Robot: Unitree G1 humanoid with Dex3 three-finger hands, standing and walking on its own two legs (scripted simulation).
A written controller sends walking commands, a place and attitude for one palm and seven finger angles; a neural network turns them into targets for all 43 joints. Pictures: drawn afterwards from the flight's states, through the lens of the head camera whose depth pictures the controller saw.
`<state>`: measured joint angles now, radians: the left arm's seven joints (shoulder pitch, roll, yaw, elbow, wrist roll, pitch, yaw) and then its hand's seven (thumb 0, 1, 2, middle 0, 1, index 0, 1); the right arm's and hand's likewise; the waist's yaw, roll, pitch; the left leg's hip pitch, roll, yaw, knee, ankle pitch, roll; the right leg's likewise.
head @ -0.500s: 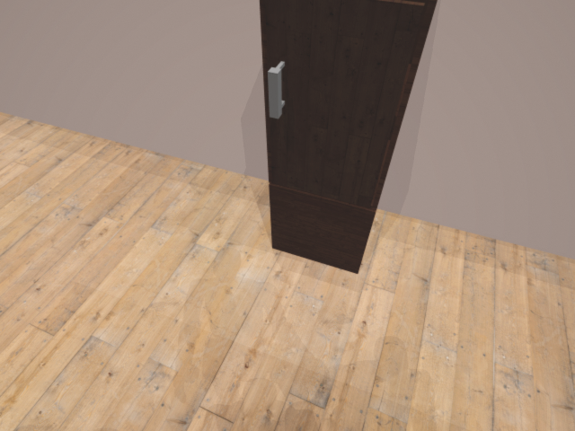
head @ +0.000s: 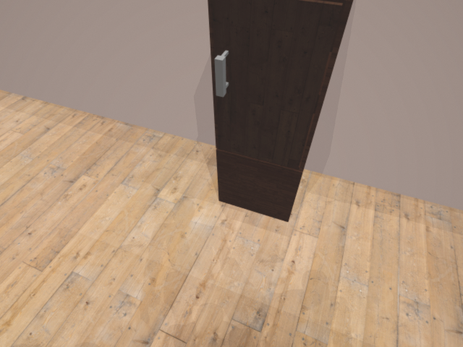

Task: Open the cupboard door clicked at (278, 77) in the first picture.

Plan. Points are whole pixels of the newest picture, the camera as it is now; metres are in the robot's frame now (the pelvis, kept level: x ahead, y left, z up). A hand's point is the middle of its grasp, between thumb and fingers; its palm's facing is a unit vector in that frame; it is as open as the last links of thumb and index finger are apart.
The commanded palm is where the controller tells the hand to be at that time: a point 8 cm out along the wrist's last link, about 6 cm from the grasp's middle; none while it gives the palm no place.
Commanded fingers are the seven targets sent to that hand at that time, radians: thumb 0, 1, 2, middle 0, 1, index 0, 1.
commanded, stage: look at it before walking up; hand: left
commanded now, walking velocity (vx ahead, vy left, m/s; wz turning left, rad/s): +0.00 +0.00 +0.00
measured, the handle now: (223, 73) +0.88 +0.08 +0.02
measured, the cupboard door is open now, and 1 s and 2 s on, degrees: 0 0 0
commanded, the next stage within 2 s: turn to face it in 0.34 s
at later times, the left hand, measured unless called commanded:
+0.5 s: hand out of the picture +0.01 +0.19 -0.17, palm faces +0.02 -0.98 -0.22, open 7.4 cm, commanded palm none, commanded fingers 0.00 0.90 0.90 -0.20 -0.30 -0.20 -0.30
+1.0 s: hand out of the picture +0.05 +0.20 -0.18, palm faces -0.11 -0.96 -0.25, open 7.4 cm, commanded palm none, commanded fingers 0.00 0.90 0.90 -0.20 -0.30 -0.20 -0.30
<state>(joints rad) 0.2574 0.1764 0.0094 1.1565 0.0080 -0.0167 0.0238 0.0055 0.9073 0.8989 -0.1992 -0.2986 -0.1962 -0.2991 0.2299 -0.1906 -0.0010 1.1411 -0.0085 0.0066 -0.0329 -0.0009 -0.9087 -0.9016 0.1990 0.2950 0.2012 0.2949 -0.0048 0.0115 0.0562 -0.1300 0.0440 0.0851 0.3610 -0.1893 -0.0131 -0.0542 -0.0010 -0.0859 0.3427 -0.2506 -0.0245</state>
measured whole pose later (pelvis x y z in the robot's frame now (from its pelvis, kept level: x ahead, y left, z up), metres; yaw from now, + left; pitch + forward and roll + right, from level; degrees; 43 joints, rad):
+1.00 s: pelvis -0.02 +0.01 -0.02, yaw -9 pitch -1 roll +1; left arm 0.22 0.18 0.07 1.01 0.03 0.04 0.01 0.01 0.91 0.90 -0.20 -0.30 -0.20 -0.30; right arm 0.24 -0.19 -0.06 1.04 -0.02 0.04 -0.04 0.00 -0.91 -0.90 0.20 0.30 0.20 0.30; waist 0.00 0.02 0.09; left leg -0.25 0.11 0.23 0.61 -0.32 -0.01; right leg -0.27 0.03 0.03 0.63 -0.35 -0.03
